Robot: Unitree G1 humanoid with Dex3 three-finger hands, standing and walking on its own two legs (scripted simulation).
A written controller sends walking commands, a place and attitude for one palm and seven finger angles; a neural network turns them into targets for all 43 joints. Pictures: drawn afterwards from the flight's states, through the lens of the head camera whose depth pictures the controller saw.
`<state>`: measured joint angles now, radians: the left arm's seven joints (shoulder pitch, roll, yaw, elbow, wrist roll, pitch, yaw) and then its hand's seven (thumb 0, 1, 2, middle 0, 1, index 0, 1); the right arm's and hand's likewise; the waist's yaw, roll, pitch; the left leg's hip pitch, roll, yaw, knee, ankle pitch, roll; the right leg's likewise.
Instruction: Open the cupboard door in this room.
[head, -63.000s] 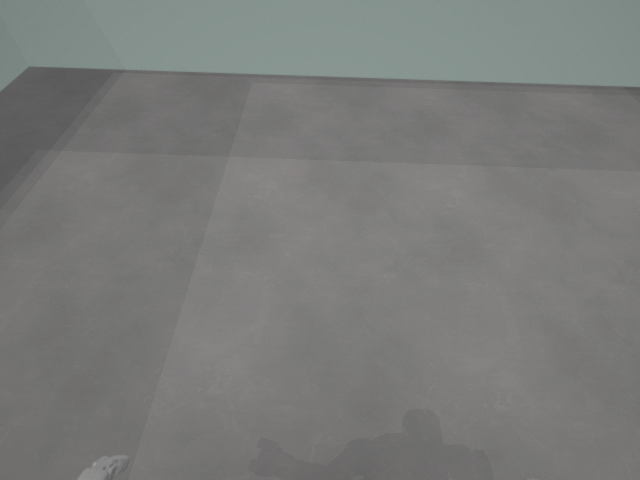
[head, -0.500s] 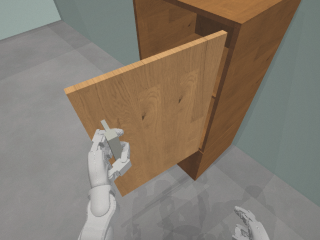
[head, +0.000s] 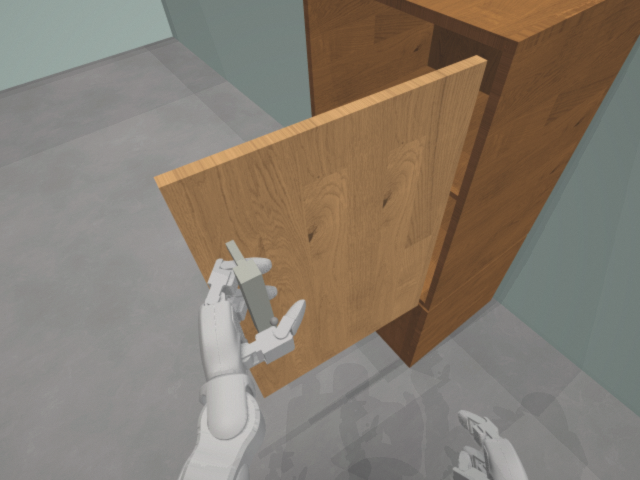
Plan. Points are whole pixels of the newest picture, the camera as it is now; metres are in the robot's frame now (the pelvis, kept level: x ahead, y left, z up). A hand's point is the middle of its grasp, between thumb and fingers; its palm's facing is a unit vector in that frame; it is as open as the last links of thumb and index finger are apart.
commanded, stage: open thumb and fingers to let go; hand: left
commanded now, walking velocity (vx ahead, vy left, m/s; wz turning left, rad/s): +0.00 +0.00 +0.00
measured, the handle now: (250, 289) +0.32 +0.12 +0.07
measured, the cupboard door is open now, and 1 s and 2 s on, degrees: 84 86 86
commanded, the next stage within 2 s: slide the hand sideways off the handle in 0.50 s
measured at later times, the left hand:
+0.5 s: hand (276, 323) +0.28 +0.08 +0.08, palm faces +0.25 -0.97 -0.01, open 15.1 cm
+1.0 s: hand (256, 363) +0.23 +0.09 +0.08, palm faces -0.19 -0.98 -0.01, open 16.3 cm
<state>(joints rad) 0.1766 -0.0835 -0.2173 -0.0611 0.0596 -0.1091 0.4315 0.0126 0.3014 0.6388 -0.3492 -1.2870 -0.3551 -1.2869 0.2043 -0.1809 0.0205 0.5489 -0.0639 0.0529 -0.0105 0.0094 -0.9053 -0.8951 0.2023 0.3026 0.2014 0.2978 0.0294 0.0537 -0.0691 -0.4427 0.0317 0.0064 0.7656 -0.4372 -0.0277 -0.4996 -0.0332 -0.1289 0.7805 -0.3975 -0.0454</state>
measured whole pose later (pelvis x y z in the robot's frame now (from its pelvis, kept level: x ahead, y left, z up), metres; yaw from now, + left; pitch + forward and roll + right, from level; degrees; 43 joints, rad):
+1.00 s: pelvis -0.03 +0.03 +0.00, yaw -2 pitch +5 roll +0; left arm 0.18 0.07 -0.18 -0.05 -0.07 -0.17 -0.04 -0.01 -0.50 0.30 -0.14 -0.32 -0.14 -0.31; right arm 0.25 -0.22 0.03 0.51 0.00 -0.11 0.00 0.01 -0.91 -0.90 0.20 0.30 0.20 0.30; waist 0.01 0.03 -0.05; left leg -0.45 0.01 0.06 0.78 -0.42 0.02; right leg -0.52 -0.06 -0.07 0.78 -0.35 -0.01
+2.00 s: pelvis -0.02 +0.02 -0.02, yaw +0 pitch +7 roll -1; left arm 0.49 0.22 0.06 -0.26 -0.23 -0.23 -0.27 -0.01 -0.49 0.30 -0.15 -0.30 -0.15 -0.30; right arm 0.25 -0.24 0.02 0.49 0.03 -0.20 -0.06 0.01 -0.90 -0.90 0.20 0.30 0.20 0.30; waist 0.02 0.05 -0.06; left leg -0.55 0.03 0.01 0.92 -0.49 0.00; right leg -0.59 -0.04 -0.12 0.88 -0.41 -0.02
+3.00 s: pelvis +0.01 +0.04 +0.03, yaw -2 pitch -3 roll -1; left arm 0.49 0.33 0.27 -0.42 -0.02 -0.06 0.12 0.00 0.43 0.69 -0.19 -0.30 -0.19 -0.30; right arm 0.18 -0.22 0.03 0.64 -0.02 -0.13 -0.06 0.01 -0.90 -0.90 0.20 0.30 0.20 0.30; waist 0.08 0.06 0.03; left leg -0.05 0.00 0.06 0.41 -0.30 0.03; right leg -0.10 -0.03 -0.08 0.38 -0.22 0.02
